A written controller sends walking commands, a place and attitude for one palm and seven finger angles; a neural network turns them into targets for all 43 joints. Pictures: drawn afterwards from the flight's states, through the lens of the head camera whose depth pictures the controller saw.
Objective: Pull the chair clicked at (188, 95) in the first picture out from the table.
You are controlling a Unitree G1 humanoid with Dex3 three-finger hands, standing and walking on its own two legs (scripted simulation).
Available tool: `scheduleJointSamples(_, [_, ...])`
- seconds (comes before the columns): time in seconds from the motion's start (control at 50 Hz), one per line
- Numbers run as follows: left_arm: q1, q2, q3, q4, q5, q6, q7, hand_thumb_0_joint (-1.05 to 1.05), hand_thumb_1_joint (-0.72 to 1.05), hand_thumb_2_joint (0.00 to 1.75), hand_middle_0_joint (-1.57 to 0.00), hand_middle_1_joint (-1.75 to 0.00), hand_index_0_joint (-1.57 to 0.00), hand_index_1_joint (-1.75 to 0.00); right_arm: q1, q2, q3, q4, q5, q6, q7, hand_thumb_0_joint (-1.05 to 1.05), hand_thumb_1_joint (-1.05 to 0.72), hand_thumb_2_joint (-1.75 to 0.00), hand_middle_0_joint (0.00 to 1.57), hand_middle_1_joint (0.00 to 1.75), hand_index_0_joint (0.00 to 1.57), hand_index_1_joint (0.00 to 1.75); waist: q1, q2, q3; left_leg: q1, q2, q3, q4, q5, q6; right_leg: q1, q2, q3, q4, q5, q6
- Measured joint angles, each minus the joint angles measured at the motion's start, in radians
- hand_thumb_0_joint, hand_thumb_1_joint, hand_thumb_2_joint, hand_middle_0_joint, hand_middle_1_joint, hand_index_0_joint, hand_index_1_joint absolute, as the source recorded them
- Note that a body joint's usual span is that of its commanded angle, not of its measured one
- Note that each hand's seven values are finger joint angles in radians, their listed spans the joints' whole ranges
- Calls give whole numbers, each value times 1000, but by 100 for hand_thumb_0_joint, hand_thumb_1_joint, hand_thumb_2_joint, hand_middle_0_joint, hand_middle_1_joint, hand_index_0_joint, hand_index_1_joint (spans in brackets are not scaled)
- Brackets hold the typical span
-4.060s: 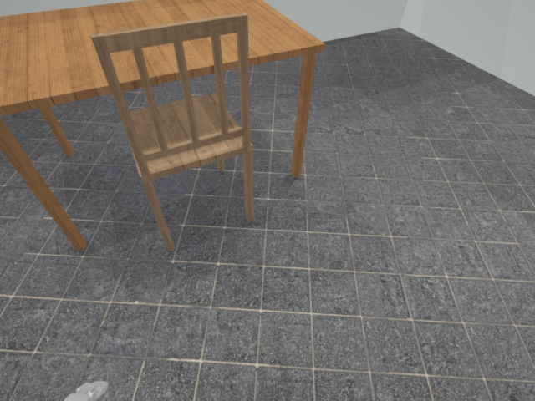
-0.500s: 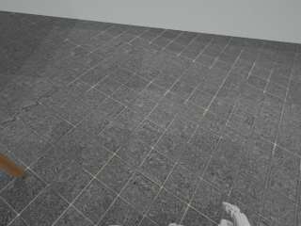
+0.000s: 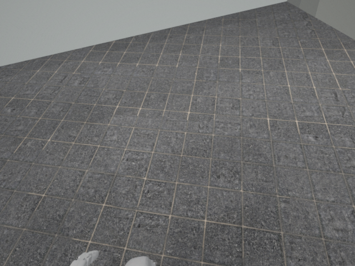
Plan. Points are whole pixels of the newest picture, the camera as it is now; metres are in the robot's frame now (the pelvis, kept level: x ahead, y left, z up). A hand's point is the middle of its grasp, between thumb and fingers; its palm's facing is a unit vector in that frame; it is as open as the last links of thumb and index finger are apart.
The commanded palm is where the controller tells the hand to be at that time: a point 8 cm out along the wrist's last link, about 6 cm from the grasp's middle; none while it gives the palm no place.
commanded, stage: walk to a spot facing it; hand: left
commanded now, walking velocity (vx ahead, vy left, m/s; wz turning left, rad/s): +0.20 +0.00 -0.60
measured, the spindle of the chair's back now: out of the picture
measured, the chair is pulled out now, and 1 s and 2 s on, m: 0.00 0.00 0.00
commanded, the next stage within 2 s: turn to face it in 0.74 s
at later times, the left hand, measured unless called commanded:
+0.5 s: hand out of the picture +0.12 +0.24 -0.17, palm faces -0.19 -0.97 -0.16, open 7.4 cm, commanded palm none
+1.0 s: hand (167, 195) +0.33 +0.06 -0.15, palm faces -0.53 -0.82 -0.23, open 7.4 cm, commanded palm none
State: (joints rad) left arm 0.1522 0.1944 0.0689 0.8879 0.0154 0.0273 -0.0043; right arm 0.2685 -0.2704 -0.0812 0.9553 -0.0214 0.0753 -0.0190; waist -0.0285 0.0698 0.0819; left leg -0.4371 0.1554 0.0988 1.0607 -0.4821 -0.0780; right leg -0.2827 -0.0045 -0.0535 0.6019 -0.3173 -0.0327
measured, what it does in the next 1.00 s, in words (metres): walks ahead, turning right: left foot, then right foot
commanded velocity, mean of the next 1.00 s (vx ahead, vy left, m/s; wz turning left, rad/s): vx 0.08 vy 0.00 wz -0.37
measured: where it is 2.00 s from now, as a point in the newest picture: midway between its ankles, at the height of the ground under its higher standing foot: outside the picture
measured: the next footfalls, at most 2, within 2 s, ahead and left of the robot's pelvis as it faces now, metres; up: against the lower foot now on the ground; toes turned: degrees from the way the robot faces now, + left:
left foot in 0.38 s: +0.11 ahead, +0.13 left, +0.00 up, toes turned -7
right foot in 0.90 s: +0.11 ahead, -0.13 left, +0.00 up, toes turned -38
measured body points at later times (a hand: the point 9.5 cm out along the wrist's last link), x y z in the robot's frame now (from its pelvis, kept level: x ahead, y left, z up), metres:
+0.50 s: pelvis +0.05 +0.05 +0.01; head +0.06 +0.08 +0.46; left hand +0.13 +0.29 -0.15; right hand +0.07 -0.21 -0.10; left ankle +0.07 +0.13 -0.73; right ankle +0.00 -0.09 -0.65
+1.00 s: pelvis +0.11 -0.01 -0.01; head +0.13 -0.05 +0.44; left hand +0.36 +0.10 -0.13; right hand -0.05 -0.19 -0.17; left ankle +0.11 +0.14 -0.66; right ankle +0.08 -0.10 -0.73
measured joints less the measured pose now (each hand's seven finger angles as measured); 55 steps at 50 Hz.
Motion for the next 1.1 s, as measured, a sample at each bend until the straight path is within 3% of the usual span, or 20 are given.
scheduleJointSamples(0.06, [7,-6,-4,4,-2,-3,4,1,91,90,-20,-30,-20,-30,-20,4,2,-5,-5,-5,5,1,-91,-90,20,30,20,30,1,-12,-7,-40,-18,-29,37,74,-16,25,15,31,-69,46,-3])
scheduleJointSamples(0.18, [40,-10,-12,23,2,-14,-6,1,91,90,-20,-30,-20,-30,-54,22,10,-28,-10,-23,18,1,-91,-90,20,30,20,30,17,-38,-33,-30,-41,-44,-82,110,-28,58,39,84,-142,89,-8])
scheduleJointSamples(0.3, [100,-1,-7,45,8,-12,-13,1,91,90,-21,-30,-20,-30,-91,39,15,-54,-3,-43,24,1,-91,-90,20,30,20,30,59,-69,-54,46,-90,-47,-277,72,-6,65,52,146,-141,82,11])
scheduleJointSamples(0.38, [144,20,8,60,2,4,-14,1,91,90,-21,-30,-20,-30,-97,51,30,-82,1,-81,14,1,-91,-90,20,30,20,30,69,-93,-65,157,-114,-29,-509,162,26,26,66,188,-49,15,30])
scheduleJointSamples(0.42, [150,32,20,77,2,21,-17,1,91,90,-20,-30,-20,-30,-93,64,41,-87,-5,-95,10,1,-91,-90,20,30,20,30,69,-110,-60,161,-109,4,-484,191,80,-46,63,162,139,-113,31])
scheduleJointSamples(0.46, [156,43,30,89,10,30,-28,1,91,90,-20,-30,-20,-30,-72,77,50,-84,-8,-97,8,1,-91,-90,20,30,20,30,65,-113,-61,196,-93,36,-508,186,106,-122,47,109,323,-117,39])
scheduleJointSamples(0.52, [151,58,42,91,17,33,-41,1,91,90,-20,-30,-20,-30,-29,94,60,-64,-7,-98,-2,1,-91,-90,20,30,20,30,57,-113,-59,258,-76,69,-587,203,107,-208,9,57,490,-35,59])
scheduleJointSamples(0.6, [124,64,48,77,14,34,-36,1,91,90,-20,-30,-20,-30,24,113,65,-26,-1,-100,-11,1,-91,-90,20,30,20,30,50,-111,-43,310,-60,114,-643,207,106,-272,-28,46,560,34,86])
scheduleJointSamples(0.74, [44,40,37,64,12,51,-31,1,92,90,-20,-30,-19,-30,82,130,52,32,-3,-89,-11,1,-91,-90,20,30,20,30,20,-100,-5,348,-36,202,-624,152,91,-253,-68,-2,392,37,102])
scheduleJointSamples(0.84, [-24,15,21,46,12,39,-29,1,92,90,-20,-30,-19,-30,101,117,31,53,-8,-78,-3,1,-91,-90,20,30,20,30,-17,-76,22,353,-3,272,-538,74,59,-164,-49,-54,171,-16,73])
scheduleJointSamples(0.88, [-45,12,12,31,15,18,-27,1,91,90,-20,-30,-19,-30,117,109,25,58,-3,-75,2,1,-91,-90,20,30,20,30,-28,-62,21,335,22,284,-455,25,40,-94,-29,-72,44,48,51])
scheduleJointSamples(0.9, [-57,11,8,26,18,-1,-22,1,91,90,-20,-30,-20,-30,124,106,23,63,3,-72,4,1,-91,-90,20,30,20,30,-31,-59,20,297,39,267,-366,8,35,-79,-24,-74,17,109,25])
scheduleJointSamples(0.92, [-72,6,3,27,14,-19,-14,1,91,90,-20,-30,-20,-30,116,100,24,71,9,-61,3,1,-91,-90,20,30,20,30,-34,-48,27,244,44,207,-245,-36,29,-85,-18,-77,46,88,4])
scheduleJointSamples(0.98, [-93,-18,-18,35,4,-42,8,1,91,90,-20,-30,-20,-30,90,90,26,89,16,-34,-8,1,-91,-90,20,30,20,30,-44,-27,25,114,2,35,11,-73,31,-47,-14,-90,53,6,-20])
scheduleJointSamples(1.04, [-85,-42,-37,53,3,-44,21,1,91,90,-20,-30,-20,-30,61,91,29,94,12,-27,-8,1,-91,-90,20,30,20,30,-43,-24,-6,50,-22,-31,37,-17,27,5,-16,-97,-11,20,-10])
scheduleJointSamples(1.1, [-78,-62,-47,65,6,-34,22,1,91,90,-20,-30,-20,-30,36,101,31,81,10,-27,-2,1,-91,-90,20,30,20,30,-48,-28,-27,16,-32,-46,-18,31,20,42,-28,-121,-58,32,-9])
